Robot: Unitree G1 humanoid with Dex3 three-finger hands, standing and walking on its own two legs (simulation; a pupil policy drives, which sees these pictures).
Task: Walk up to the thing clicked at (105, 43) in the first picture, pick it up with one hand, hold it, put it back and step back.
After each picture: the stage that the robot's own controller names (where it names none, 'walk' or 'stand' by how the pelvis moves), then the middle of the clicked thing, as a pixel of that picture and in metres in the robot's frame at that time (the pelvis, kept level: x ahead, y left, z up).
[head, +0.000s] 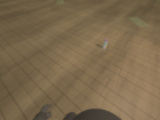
stand; (105, 44) +1.59 -0.30 -0.65
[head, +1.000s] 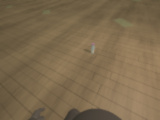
walk; (92, 48) +1.48 +0.10 -0.63
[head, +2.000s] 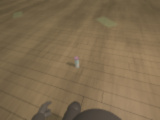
walk; (76, 62) +0.95 +0.30 -0.65
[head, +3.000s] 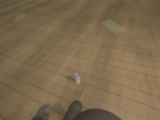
walk; (77, 78) +0.62 +0.25 -0.65
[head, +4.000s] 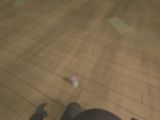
stand; (74, 82) +0.48 +0.21 -0.63
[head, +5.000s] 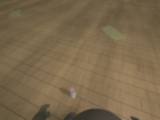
stand; (72, 93) +0.41 +0.21 -0.65
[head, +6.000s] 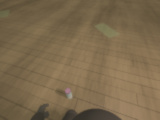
stand; (68, 93) +0.37 +0.25 -0.64
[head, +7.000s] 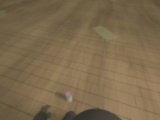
stand; (69, 96) +0.35 +0.22 -0.66
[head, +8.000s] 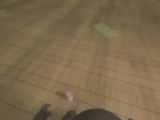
stand; (69, 96) +0.34 +0.23 -0.66
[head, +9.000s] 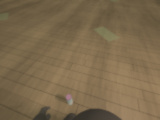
stand; (69, 99) +0.32 +0.23 -0.66
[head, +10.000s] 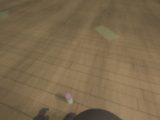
stand; (69, 99) +0.32 +0.23 -0.66
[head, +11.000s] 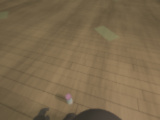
stand; (69, 99) +0.32 +0.23 -0.66
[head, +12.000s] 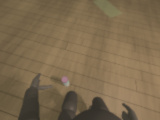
go down; (65, 81) +0.36 +0.23 -0.54
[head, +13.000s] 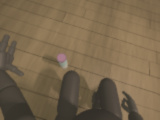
go down; (63, 62) +0.40 +0.27 -0.28
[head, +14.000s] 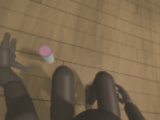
close in; (48, 55) +0.38 +0.30 -0.21
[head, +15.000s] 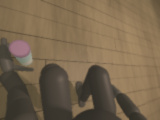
close; (24, 55) +0.36 +0.33 -0.15
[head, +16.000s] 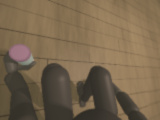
lift; (25, 58) +0.33 +0.33 -0.15
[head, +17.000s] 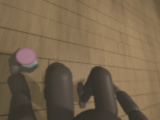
lift; (29, 60) +0.32 +0.32 -0.15
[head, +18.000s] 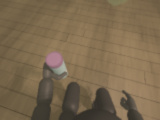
lift; (59, 68) +0.32 +0.21 +0.04
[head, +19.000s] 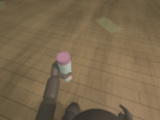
hold; (65, 69) +0.33 +0.18 +0.06
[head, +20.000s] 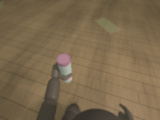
hold; (65, 70) +0.32 +0.18 +0.05
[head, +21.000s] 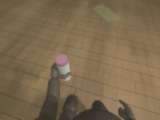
crouch; (64, 69) +0.34 +0.18 -0.01
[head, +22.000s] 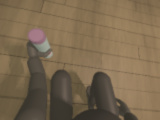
lower; (43, 46) +0.45 +0.29 -0.06
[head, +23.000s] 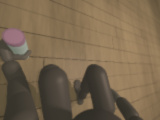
lower; (19, 47) +0.40 +0.34 -0.16
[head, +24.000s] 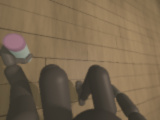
lower; (21, 51) +0.38 +0.34 -0.15
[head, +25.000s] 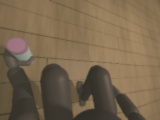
lower; (23, 54) +0.36 +0.34 -0.15
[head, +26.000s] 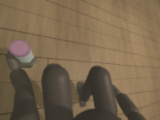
lower; (25, 56) +0.35 +0.33 -0.15
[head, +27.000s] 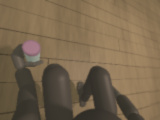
open; (32, 56) +0.36 +0.30 -0.16
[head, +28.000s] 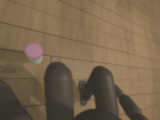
stand; (35, 55) +0.34 +0.30 -0.16
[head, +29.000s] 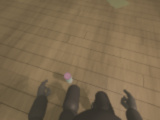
walk; (68, 78) +0.36 +0.22 -0.47
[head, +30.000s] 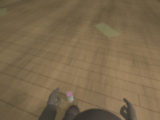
stand; (70, 97) +0.34 +0.20 -0.59
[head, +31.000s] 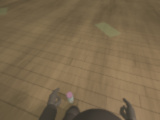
stand; (70, 97) +0.32 +0.20 -0.60
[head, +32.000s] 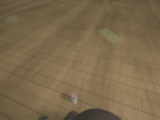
stand; (74, 98) +0.37 +0.18 -0.65
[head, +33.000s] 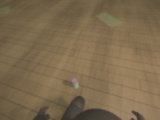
walk; (75, 83) +0.45 +0.23 -0.63
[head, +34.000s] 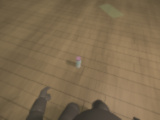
walk; (78, 62) +0.75 +0.17 -0.62
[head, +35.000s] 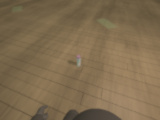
stand; (78, 60) +1.00 +0.22 -0.64
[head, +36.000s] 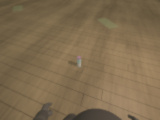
stand; (79, 61) +0.98 +0.21 -0.66
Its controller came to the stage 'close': yes
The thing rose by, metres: 0.68
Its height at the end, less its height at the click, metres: +0.00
